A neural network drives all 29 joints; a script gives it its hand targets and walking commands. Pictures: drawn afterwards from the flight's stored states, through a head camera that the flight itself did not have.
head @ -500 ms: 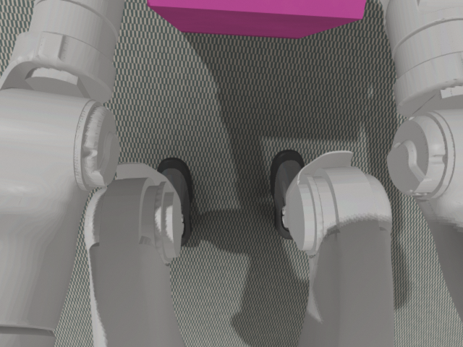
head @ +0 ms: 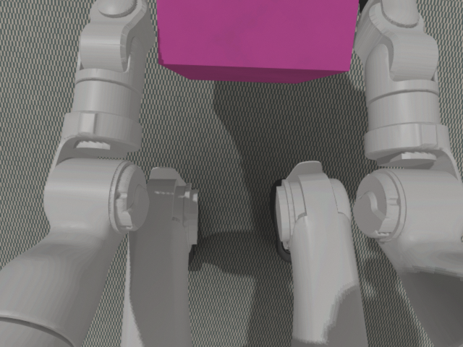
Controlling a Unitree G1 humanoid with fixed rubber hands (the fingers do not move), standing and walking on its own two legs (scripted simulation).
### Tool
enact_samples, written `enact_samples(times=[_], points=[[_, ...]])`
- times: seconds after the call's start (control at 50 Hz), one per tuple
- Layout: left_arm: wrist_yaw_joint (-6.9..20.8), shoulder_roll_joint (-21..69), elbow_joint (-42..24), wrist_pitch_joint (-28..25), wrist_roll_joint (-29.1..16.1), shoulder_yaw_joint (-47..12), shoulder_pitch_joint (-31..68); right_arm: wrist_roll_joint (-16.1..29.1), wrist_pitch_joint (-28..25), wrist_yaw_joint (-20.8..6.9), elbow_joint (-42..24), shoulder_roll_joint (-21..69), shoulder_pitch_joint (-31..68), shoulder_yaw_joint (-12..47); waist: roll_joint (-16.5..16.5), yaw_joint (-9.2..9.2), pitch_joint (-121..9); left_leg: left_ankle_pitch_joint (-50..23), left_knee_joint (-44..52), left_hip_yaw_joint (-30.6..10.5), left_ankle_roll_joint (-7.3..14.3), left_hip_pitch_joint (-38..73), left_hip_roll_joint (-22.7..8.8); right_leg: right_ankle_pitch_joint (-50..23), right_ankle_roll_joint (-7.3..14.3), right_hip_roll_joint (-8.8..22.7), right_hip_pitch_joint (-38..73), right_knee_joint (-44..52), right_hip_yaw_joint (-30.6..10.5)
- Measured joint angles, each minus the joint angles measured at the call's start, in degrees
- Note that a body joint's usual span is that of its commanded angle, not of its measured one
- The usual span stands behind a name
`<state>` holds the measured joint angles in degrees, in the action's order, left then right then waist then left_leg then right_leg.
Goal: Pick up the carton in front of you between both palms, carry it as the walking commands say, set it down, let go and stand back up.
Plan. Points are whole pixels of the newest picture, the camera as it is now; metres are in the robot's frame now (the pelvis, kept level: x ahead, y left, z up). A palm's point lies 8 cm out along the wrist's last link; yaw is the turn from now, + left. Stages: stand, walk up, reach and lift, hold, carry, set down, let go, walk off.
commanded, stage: reach and lift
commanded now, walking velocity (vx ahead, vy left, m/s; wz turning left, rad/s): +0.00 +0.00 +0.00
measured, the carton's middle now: (250, 3) +0.56 -0.03 -0.19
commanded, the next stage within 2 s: none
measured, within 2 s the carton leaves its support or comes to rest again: neither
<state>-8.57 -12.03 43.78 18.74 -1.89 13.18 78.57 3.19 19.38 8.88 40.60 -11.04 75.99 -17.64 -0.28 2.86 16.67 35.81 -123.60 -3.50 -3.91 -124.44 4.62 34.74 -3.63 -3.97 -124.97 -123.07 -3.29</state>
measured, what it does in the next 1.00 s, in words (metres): rises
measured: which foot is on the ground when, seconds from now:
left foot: down 0.00-1.00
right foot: down 0.00-1.00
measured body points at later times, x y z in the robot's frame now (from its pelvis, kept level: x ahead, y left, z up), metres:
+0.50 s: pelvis -0.01 +0.00 +0.11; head +0.26 +0.00 +0.46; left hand +0.52 +0.13 +0.05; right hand +0.50 -0.17 +0.05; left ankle +0.10 +0.13 -0.36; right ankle +0.11 -0.13 -0.36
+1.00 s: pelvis +0.04 +0.00 +0.25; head +0.20 +0.00 +0.67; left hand +0.47 +0.14 +0.21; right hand +0.45 -0.17 +0.21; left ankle +0.10 +0.13 -0.36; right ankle +0.10 -0.13 -0.36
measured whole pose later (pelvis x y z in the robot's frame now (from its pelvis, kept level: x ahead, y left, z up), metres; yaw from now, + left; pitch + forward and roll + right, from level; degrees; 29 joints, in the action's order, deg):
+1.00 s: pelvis +0.04 +0.00 +0.25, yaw +0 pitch +32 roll +0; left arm -1.7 5.8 34.8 22.3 13.8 24.3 41.0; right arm -14.3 23.4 0.7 32.7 5.4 39.8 -25.7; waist -0.8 1.1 -13.3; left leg 25.7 -73.0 -3.9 -1.6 -79.6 2.9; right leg 25.1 -1.9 -2.0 -80.1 -72.8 -3.9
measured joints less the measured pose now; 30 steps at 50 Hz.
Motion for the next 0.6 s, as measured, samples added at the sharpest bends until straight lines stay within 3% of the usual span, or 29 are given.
enact_samples(times=[0.12, 0.26, 0.36, 0.6], points=[[3.0, 5.6, 4.6, 1.3, 9.0, 9.4, -4.7, -9.4, 1.4, -4.0, 3.8, 4.9, -5.4, -8.0, -1.0, -0.29, -15.1, -3.3, 7.8, 0.1, 0.7, 0.1, 0.1, -2.8, 0.1, 0.6, 0.4, 7.7, -0.2], [5.4, 8.7, 5.3, 2.7, 17.1, 15.8, -5.7, -18.0, 3.2, -7.1, 4.1, 7.6, -6.4, -14.0, -1.4, -0.55, -20.5, -7.2, 16.5, -0.1, 1.2, 3.2, 0.0, -6.7, 0.3, 1.0, 3.7, 16.5, -0.2], [5.9, 9.8, 1.9, 4.0, 17.9, 16.2, -7.2, -19.1, 4.4, -7.8, 1.3, 8.5, -7.4, -14.4, -1.3, -0.78, -21.5, -8.8, 20.5, -0.1, 1.2, 5.1, -0.2, -8.4, 0.3, 0.9, 5.6, 20.6, -0.4], [6.0, 13.1, -7.6, 6.7, 15.3, 13.0, -18.1, -16.8, 7.0, -8.0, -6.9, 11.4, -17.3, -11.0, -1.0, -1.14, -25.7, -8.3, 29.1, -0.2, 1.4, 14.9, -0.6, -7.8, 0.8, 1.4, 15.2, 28.9, -0.4]])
